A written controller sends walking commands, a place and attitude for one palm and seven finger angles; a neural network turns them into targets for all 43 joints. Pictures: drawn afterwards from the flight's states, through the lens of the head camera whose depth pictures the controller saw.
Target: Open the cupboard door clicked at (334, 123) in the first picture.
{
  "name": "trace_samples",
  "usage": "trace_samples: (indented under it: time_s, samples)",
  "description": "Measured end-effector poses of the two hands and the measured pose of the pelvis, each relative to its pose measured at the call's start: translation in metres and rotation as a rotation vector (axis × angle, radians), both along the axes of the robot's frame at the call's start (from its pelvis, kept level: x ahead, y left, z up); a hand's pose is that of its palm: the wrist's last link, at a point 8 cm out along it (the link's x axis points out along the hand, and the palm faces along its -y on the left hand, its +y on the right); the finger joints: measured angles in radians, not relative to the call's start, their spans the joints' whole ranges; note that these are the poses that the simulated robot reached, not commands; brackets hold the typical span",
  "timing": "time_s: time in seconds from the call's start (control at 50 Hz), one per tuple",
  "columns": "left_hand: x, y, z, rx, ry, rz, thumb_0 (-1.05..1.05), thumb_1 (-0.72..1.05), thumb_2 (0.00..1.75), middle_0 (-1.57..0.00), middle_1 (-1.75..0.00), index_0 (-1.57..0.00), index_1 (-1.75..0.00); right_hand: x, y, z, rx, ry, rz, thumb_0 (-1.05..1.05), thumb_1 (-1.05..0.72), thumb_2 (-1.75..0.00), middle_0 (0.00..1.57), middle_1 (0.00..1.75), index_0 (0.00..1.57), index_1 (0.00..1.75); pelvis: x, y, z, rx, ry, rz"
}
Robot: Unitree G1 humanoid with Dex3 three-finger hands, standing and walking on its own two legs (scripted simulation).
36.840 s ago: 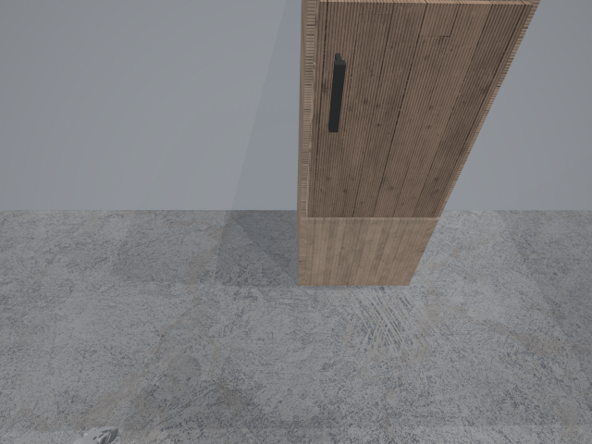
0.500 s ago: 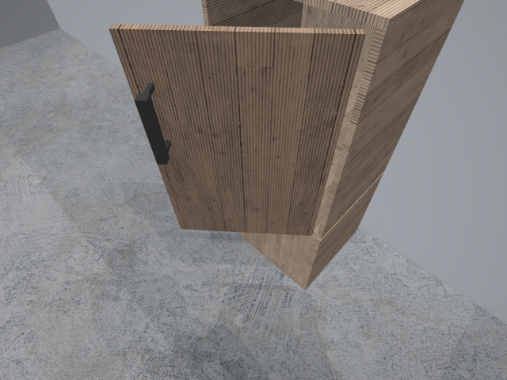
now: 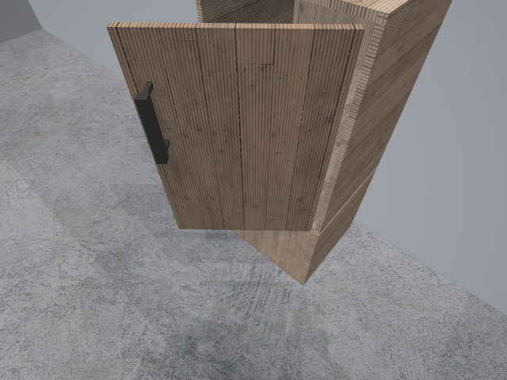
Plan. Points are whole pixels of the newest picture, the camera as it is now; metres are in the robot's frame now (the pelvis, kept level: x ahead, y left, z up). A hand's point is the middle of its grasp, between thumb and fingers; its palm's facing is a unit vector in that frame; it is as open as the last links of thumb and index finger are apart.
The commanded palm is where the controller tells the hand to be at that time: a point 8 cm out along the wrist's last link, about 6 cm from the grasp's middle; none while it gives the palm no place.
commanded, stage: come to a stop and stand still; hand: left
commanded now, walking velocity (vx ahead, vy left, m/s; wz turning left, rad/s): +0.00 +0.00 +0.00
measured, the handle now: (156, 124) +0.53 +0.22 +0.10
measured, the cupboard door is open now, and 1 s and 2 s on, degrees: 40 40 40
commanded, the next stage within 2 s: look again from close up in 0.36 s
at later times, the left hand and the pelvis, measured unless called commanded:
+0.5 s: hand out of the picture -0.04 +0.14 -0.17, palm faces +0.05 -0.99 -0.15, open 7.4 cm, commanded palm none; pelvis -0.02 -0.01 +0.01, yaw +1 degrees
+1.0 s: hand out of the picture -0.06 +0.20 -0.17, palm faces +0.06 -0.98 -0.18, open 7.4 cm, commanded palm none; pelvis -0.04 +0.03 +0.01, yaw +2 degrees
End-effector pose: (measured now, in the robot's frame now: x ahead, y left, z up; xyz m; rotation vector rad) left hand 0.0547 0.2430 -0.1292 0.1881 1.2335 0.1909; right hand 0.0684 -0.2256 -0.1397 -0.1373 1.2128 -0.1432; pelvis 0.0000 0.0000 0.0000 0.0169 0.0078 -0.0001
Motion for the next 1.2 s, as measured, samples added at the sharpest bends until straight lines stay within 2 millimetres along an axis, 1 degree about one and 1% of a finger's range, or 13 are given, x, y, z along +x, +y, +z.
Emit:
trace_samples:
  time_s: [0.04,0.1,0.18,0.28,0.38,0.48,0.56,0.68,0.82,0.94,1.06,1.2]
  samples:
    - [-0.007,-0.009,0.002,-0.002,-0.001,-0.001,0.00,0.91,0.89,-0.20,-0.29,-0.19,-0.30,-0.012,-0.006,-0.003,0.010,0.030,-0.010,0.00,-0.92,-0.90,0.21,0.30,0.20,0.30,-0.003,-0.004,0.001,-0.009,-0.011,0.009]
    - [-0.020,-0.022,0.004,-0.021,0.012,0.009,0.00,0.91,0.89,-0.20,-0.29,-0.19,-0.30,-0.029,-0.011,-0.001,0.013,0.076,-0.015,0.00,-0.92,-0.90,0.20,0.30,0.20,0.30,-0.003,-0.009,0.005,-0.014,-0.017,0.014]
    - [-0.036,-0.028,-0.006,-0.048,0.050,0.023,0.01,0.93,0.89,-0.20,-0.30,-0.20,-0.30,-0.052,-0.014,0.000,-0.002,0.117,-0.025,0.01,-0.92,-0.90,0.20,0.30,0.20,0.30,-0.002,-0.012,0.004,-0.031,-0.019,0.017]
    - [-0.056,-0.037,-0.010,-0.080,0.105,0.047,0.01,0.93,0.89,-0.20,-0.30,-0.20,-0.30,-0.078,-0.006,0.006,0.002,0.188,-0.014,0.01,-0.92,-0.90,0.20,0.30,0.20,0.30,-0.006,-0.015,0.009,-0.016,-0.033,0.018]
    - [-0.078,-0.046,-0.008,-0.102,0.150,0.059,0.01,0.92,0.89,-0.20,-0.30,-0.20,-0.30,-0.093,0.004,0.007,0.026,0.226,-0.011,0.01,-0.91,-0.90,0.20,0.30,0.20,0.30,-0.010,-0.016,0.013,-0.015,-0.037,0.020]
    - [-0.097,-0.054,-0.008,-0.104,0.184,0.056,0.01,0.91,0.89,-0.20,-0.30,-0.20,-0.30,-0.098,0.008,0.003,0.038,0.234,-0.005,0.01,-0.92,-0.90,0.20,0.30,0.20,0.30,-0.015,-0.013,0.012,-0.030,-0.036,0.015]
    - [-0.109,-0.050,-0.010,-0.103,0.189,0.040,0.01,0.91,0.89,-0.20,-0.30,-0.20,-0.30,-0.094,0.009,0.002,0.024,0.161,-0.029,0.02,-0.93,-0.90,0.20,0.30,0.20,0.30,-0.022,-0.004,0.009,-0.032,-0.052,0.013]
    - [-0.110,-0.031,-0.013,-0.098,0.145,0.040,0.01,0.90,0.89,-0.20,-0.30,-0.20,-0.30,-0.090,0.014,0.004,0.003,0.102,-0.011,0.02,-0.93,-0.90,0.20,0.30,0.20,0.30,-0.031,0.009,0.006,-0.028,-0.060,0.021]
    - [-0.108,-0.006,-0.013,-0.079,0.099,0.045,0.01,0.90,0.89,-0.20,-0.30,-0.20,-0.30,-0.094,0.022,0.009,-0.014,0.087,0.008,0.01,-0.93,-0.90,0.20,0.30,0.20,0.30,-0.039,0.020,0.006,-0.028,-0.045,0.028]
    - [-0.115,0.007,-0.013,-0.073,0.105,0.047,0.01,0.91,0.89,-0.20,-0.29,-0.19,-0.30,-0.097,0.028,0.012,-0.020,0.093,0.014,0.01,-0.93,-0.90,0.20,0.30,0.20,0.30,-0.043,0.027,0.007,-0.030,-0.037,0.029]
    - [-0.126,0.009,-0.013,-0.085,0.137,0.051,0.01,0.91,0.89,-0.20,-0.29,-0.19,-0.30,-0.099,0.033,0.014,-0.022,0.105,0.016,0.01,-0.92,-0.90,0.20,0.30,0.20,0.30,-0.044,0.032,0.008,-0.031,-0.034,0.029]
    - [-0.137,0.003,-0.014,-0.107,0.174,0.056,0.01,0.91,0.89,-0.20,-0.29,-0.19,-0.30,-0.099,0.036,0.015,-0.022,0.119,0.013,0.01,-0.92,-0.90,0.20,0.30,0.20,0.30,-0.041,0.034,0.010,-0.031,-0.036,0.028]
